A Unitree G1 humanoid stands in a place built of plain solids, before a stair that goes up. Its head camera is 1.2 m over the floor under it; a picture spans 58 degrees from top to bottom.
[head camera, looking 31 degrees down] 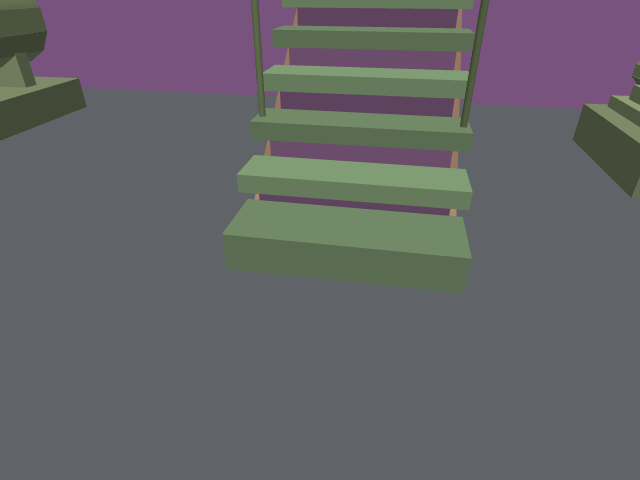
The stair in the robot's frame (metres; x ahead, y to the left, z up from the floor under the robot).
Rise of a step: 0.19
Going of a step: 0.25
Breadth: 1.11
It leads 10 degrees to the right of straight ahead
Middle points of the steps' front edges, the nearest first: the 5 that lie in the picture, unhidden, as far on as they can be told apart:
1.63 -0.09 0.19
1.88 -0.14 0.38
2.13 -0.18 0.57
2.38 -0.23 0.76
2.63 -0.27 0.96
